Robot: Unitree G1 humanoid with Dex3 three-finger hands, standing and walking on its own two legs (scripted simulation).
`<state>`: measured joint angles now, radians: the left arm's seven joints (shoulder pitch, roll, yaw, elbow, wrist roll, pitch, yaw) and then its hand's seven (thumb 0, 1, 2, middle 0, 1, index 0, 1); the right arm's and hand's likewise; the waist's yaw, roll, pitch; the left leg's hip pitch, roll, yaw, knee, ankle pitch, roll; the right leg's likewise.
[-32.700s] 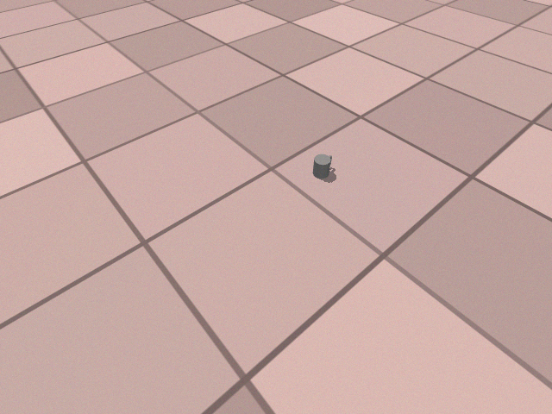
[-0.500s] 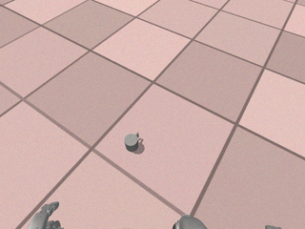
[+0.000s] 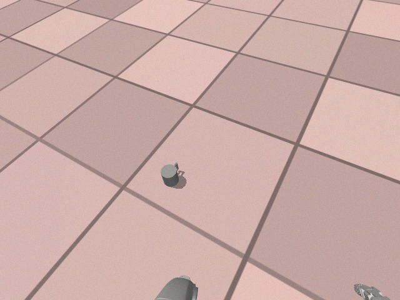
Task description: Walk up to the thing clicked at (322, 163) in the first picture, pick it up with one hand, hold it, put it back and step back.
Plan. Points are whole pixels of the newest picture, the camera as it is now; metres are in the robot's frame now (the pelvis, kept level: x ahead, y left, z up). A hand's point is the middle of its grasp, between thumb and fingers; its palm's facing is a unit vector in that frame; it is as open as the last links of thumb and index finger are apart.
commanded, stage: step back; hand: left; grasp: from above
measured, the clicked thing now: (171, 173) +0.82 +0.24 -0.71
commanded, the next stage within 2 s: stand in 1.70 s
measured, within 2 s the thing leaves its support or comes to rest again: neither
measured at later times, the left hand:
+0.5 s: hand out of the picture -0.09 +0.24 -0.15, palm faces +0.02 -0.91 -0.41, open 7.4 cm
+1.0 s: hand out of the picture -0.26 +0.24 -0.14, palm faces +0.12 -0.91 -0.40, open 7.4 cm
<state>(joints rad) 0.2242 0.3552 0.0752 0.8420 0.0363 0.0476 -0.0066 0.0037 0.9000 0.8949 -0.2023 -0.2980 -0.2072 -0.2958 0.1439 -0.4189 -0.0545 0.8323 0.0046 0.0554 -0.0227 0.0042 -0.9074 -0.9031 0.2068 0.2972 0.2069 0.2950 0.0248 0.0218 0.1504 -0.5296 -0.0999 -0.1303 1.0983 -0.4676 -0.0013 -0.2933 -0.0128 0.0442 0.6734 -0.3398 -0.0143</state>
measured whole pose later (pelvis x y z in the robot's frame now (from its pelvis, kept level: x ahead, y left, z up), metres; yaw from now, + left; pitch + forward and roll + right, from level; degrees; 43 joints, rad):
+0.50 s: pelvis -0.18 -0.04 -0.01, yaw +1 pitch -2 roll -1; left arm 0.17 0.38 0.08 0.85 0.02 0.04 0.00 0.00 0.90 0.90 -0.20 -0.30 -0.21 -0.30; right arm 0.10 -0.41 -0.04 0.81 -0.03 0.05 -0.01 0.00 -0.90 -0.90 0.21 0.30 0.21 0.30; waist 0.02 0.03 0.16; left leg -0.46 0.08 -0.03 0.69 -0.21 -0.02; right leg -0.23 0.03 0.03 0.67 -0.43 0.00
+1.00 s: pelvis -0.28 -0.05 +0.00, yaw +6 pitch -3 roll +1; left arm 0.25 0.41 0.08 0.98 0.02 0.00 -0.02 0.00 0.90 0.90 -0.20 -0.30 -0.20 -0.30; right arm 0.21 -0.35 -0.03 0.99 -0.04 0.01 0.03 0.01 -0.91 -0.90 0.21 0.30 0.21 0.30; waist 0.01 -0.02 0.06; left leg -0.22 -0.01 -0.02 0.58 -0.31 0.01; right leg -0.31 -0.02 0.00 0.69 -0.42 -0.02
